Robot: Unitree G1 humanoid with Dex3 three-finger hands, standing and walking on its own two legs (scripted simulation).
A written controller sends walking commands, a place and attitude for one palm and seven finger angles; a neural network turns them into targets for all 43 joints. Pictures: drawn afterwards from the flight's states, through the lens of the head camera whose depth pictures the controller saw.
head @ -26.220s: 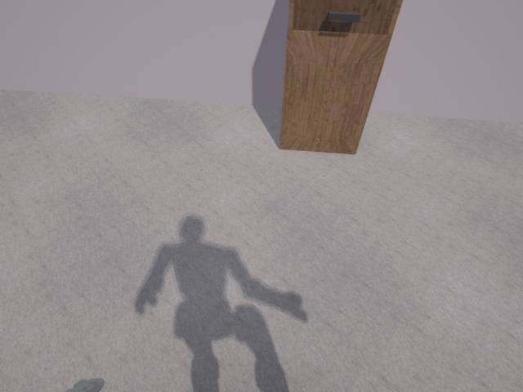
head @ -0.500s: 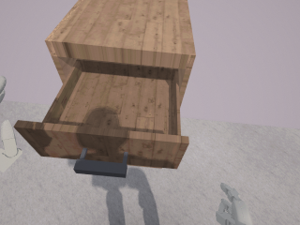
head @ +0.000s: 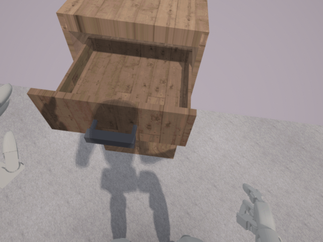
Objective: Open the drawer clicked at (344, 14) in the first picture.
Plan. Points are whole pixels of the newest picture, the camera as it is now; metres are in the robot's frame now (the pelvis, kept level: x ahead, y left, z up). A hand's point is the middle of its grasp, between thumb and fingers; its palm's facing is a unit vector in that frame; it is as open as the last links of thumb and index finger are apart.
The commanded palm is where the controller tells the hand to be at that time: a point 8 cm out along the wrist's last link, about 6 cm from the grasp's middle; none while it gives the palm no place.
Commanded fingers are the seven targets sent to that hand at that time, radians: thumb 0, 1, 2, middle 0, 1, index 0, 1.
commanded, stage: step back with the hand held close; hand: left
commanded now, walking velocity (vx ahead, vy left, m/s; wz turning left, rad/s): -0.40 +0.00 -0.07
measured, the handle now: (112, 131) +0.38 +0.16 +0.01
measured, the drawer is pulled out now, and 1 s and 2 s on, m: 0.28 0.28 0.28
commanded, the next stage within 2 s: stop stepping back and stand still in 0.04 s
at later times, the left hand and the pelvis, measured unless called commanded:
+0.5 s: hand out of the picture +0.04 +0.21 +0.18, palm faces +0.37 -0.79 -0.49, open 7.4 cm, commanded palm -0.02 +0.26 +0.21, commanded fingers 0.00 0.90 0.90 -0.20 -0.30 -0.20 -0.30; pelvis -0.14 -0.03 +0.01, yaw +1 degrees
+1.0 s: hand out of the picture +0.00 +0.20 +0.19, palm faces +0.45 -0.77 -0.46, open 7.4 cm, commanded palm -0.07 +0.24 +0.21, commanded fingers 0.00 0.90 0.90 -0.20 -0.30 -0.20 -0.30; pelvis -0.18 -0.05 -0.01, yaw +3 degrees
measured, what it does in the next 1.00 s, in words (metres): walks backwards: right foot, then left foot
